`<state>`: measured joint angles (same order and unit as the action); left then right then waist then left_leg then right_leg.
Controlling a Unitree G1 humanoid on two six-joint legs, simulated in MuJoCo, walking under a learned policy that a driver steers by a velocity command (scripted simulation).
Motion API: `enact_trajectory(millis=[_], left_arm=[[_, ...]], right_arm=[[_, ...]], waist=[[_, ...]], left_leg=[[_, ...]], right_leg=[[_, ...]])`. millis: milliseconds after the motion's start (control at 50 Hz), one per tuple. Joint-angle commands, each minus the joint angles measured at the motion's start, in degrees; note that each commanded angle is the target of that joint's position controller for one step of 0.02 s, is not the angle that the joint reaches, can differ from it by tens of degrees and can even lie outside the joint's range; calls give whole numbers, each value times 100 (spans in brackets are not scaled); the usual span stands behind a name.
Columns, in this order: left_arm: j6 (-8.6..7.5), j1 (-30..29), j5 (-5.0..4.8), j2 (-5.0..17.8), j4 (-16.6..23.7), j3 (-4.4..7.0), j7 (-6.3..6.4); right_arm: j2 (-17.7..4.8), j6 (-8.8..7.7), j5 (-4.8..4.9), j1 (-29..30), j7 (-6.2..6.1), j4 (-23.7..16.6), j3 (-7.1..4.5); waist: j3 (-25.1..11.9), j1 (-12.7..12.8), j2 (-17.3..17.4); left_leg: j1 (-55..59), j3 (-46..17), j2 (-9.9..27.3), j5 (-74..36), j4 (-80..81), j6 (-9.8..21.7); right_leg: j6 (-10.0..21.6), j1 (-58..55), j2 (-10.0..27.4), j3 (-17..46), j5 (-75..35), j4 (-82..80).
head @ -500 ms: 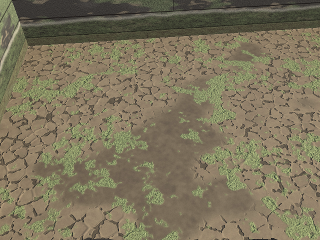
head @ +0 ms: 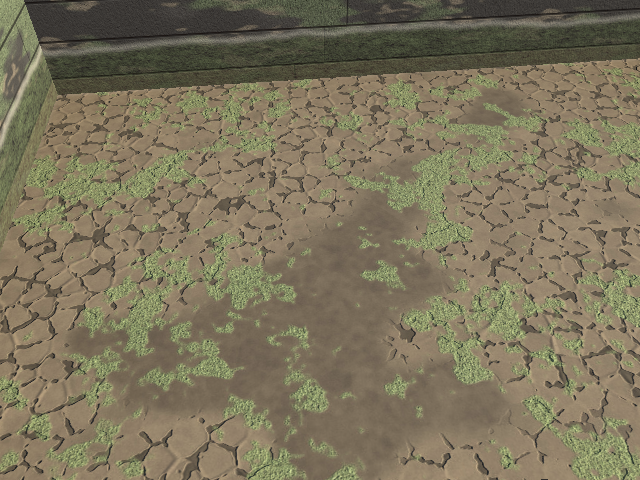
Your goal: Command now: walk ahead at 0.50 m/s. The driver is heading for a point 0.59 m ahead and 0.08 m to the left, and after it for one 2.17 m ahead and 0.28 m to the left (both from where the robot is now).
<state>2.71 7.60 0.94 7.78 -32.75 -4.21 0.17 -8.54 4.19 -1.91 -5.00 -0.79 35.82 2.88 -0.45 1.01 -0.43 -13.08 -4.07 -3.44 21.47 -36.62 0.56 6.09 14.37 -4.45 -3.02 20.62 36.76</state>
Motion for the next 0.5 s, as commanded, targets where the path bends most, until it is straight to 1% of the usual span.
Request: enact_trajectory(millis=[20,40,60,80,100,120,140,160,180,220,240,260,280,300,340,360,380,400,420,440,460,500], left_arm=[[-88,-802,20,334,696,86,-51],[-111,-642,78,296,643,90,-78],[-119,-252,23,322,467,102,-2],[-107,-388,-6,349,497,104,21],[-97,-459,-13,357,526,107,31],[-103,-796,28,326,686,86,-50],[-114,-643,74,295,642,91,-75],[-115,-262,18,322,470,101,0],[-104,-394,-8,347,501,103,22],[-83,-492,-21,364,545,108,32],[-89,-795,20,334,698,86,-51],[-113,-636,78,296,646,90,-77],[-121,-244,22,323,471,102,-2],[-110,-381,-6,349,502,104,21],[-86,-484,-20,366,546,110,32],[-91,-787,21,335,700,88,-51],[-113,-627,79,296,647,91,-77],[-123,-170,24,303,443,90,-3],[-116,-264,-3,302,444,74,19],[-130,-660,52,259,621,44,-53],[-144,-513,100,178,557,20,-80],[-161,-417,116,98,462,-32,-99]], right_arm=[[-415,-58,24,814,-1,-679,-97],[-422,-45,1,733,3,-648,-113],[-357,-91,-7,393,-18,-490,-110],[-328,-101,-2,452,-16,-512,-92],[-324,-107,-3,495,-14,-508,-88],[-405,-60,19,810,-4,-679,-96],[-422,-42,1,750,-1,-657,-116],[-352,-82,-5,412,-18,-497,-110],[-324,-93,-3,463,-14,-518,-92],[-334,-104,-2,530,-9,-513,-91],[-414,-54,22,817,1,-680,-97],[-422,-42,-1,737,3,-649,-113],[-356,-88,-7,398,-17,-490,-110],[-327,-98,-2,460,-15,-513,-92],[-334,-106,0,533,-10,-510,-90],[-415,-54,23,820,-1,-679,-96],[-423,-41,1,738,3,-647,-112],[-345,-84,-9,331,-17,-458,-102],[-307,-86,-4,341,-12,-446,-79],[-360,-40,3,692,1,-618,-71],[-327,-20,-13,652,6,-576,-64],[-234,10,-13,635,11,-534,-15]], waist=[[-7,37,-24],[-353,86,-2],[-765,13,-17],[-440,-26,-70],[-346,-27,-85],[-62,37,-19],[-361,85,4],[-744,11,-30],[-433,-29,-85],[-256,-32,-96],[-11,34,-36],[-357,82,-11],[-766,12,-23],[-440,-27,-73],[-256,-30,-83],[-8,36,-28],[-355,85,-5],[-797,9,1],[-435,-39,-19],[-42,17,24],[-328,60,61],[-356,53,57]], left_leg=[[-55,-311,284,-1657,237,77],[91,-362,329,-1849,187,102],[388,-287,227,-847,247,112],[233,-255,194,-697,287,98],[189,-256,191,-635,305,98],[-44,-318,285,-1668,232,85],[83,-357,317,-1824,176,102],[364,-281,216,-816,236,106],[218,-252,185,-671,278,91],[152,-249,175,-611,294,90],[-66,-311,273,-1639,226,72],[79,-364,318,-1834,178,98],[375,-291,218,-832,240,108],[220,-259,186,-685,280,95],[149,-256,177,-624,295,95],[-73,-318,274,-1658,227,76],[72,-370,318,-1852,177,102],[403,-326,234,-763,302,116],[282,-337,224,-541,438,106],[-15,-442,341,-1523,457,103],[123,-526,409,-1598,545,122],[227,-617,494,-1567,886,70]], right_leg=[[-76,278,796,791,-2005,-676],[-91,126,770,726,-2175,-570],[-87,-31,791,927,-1325,-818],[-78,102,813,988,-1140,-913],[-62,135,839,1033,-1055,-960],[-75,231,799,781,-2043,-648],[-92,116,780,721,-2196,-563],[-86,-11,805,926,-1324,-819],[-75,115,827,992,-1130,-919],[-51,186,864,1059,-1014,-994],[-75,282,809,782,-2003,-674],[-90,129,781,716,-2174,-567],[-86,-28,803,916,-1316,-816],[-77,106,824,977,-1124,-914],[-54,181,861,1042,-1013,-986],[-78,276,807,767,-2001,-665],[-93,123,780,702,-2173,-558],[-84,-49,821,920,-1263,-854],[-77,109,847,987,-1008,-1009],[-85,207,815,784,-1906,-778],[-107,24,844,781,-1980,-843],[-168,-73,892,828,-1959,-1158]])
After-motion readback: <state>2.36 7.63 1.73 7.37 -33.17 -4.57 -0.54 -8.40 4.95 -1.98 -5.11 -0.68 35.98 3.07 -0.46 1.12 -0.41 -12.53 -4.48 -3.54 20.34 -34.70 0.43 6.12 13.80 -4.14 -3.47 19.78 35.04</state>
